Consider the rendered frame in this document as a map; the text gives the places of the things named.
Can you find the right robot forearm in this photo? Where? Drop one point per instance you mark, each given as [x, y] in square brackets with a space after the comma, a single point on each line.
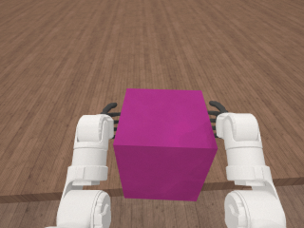
[245, 158]

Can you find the left robot forearm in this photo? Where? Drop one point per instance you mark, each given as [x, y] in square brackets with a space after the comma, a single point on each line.
[88, 167]

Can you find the robot left upper arm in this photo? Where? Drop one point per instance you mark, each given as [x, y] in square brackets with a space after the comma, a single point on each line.
[84, 209]

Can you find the carton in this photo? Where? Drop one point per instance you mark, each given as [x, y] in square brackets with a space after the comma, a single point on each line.
[164, 144]

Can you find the robot right upper arm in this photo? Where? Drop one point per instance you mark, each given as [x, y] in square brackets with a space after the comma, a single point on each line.
[253, 209]

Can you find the robot right hand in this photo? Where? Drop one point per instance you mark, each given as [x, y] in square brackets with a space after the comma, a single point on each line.
[221, 109]

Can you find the robot left hand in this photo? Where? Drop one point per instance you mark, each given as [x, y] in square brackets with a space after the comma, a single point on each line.
[111, 114]

